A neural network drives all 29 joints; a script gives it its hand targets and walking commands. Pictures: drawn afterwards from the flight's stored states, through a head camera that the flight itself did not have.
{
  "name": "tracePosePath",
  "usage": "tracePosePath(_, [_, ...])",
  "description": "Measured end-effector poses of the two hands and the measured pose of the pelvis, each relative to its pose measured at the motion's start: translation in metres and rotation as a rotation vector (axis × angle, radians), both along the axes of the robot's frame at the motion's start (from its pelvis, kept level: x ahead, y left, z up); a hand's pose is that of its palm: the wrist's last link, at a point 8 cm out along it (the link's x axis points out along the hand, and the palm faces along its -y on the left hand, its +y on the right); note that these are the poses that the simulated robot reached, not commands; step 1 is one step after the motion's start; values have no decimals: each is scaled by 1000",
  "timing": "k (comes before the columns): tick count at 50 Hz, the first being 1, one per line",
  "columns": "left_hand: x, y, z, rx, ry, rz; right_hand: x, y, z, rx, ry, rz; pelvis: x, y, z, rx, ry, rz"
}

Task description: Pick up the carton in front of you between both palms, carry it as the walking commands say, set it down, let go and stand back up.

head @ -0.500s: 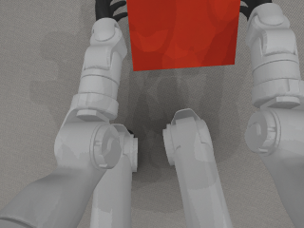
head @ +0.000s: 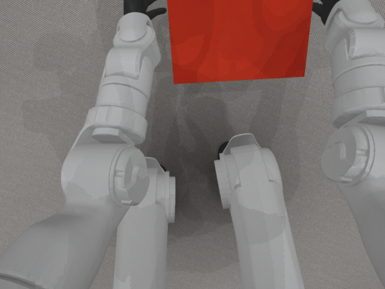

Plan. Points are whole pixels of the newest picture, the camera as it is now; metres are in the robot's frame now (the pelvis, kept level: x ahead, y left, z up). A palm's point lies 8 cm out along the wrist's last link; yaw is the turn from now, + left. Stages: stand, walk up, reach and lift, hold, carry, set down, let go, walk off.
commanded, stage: set down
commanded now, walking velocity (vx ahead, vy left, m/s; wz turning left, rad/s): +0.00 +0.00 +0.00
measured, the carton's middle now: (228, 21) +0.53 -0.17 -0.25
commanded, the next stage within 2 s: let go in 1.96 s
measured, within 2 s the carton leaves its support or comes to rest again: rests again in 0.36 s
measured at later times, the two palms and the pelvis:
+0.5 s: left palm (135, 12) +0.56 -0.01 -0.18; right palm out of the picture +0.51 -0.31 -0.17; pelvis +0.02 +0.00 +0.00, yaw +0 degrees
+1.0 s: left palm (124, 25) +0.54 +0.02 -0.18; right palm (357, 12) +0.47 -0.36 -0.18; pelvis -0.01 -0.01 -0.01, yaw -2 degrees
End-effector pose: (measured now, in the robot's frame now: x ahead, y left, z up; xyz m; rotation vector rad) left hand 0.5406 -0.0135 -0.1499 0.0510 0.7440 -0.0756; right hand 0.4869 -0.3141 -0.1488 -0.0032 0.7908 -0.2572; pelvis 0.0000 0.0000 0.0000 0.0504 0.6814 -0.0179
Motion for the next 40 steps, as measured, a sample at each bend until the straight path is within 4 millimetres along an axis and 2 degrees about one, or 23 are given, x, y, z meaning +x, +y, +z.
tracePosePath(10, [6,0,-6,-14,-7,-33,6,-2,-4,8,3,14,3,0,0,-2,10,-3])
tracePosePath(24, [16,6,-25,-20,-12,-38,20,0,-24,25,-3,17,17,-4,-1,7,46,-3])
tracePosePath(32, [15,9,-31,-15,-35,-64,19,3,-32,46,-31,13,20,-3,-5,4,40,-2])
tracePosePath(34, [15,11,-32,6,-42,-86,13,2,-38,45,-20,12,18,-3,-7,2,27,-4])
tracePosePath(36, [9,16,-40,38,-19,-107,-2,-1,-50,34,21,-7,16,-3,-8,1,12,-8])
tracePosePath(40, [-4,35,-56,63,17,-85,-30,-21,-65,-8,40,-88,9,-3,-9,-5,-28,-14])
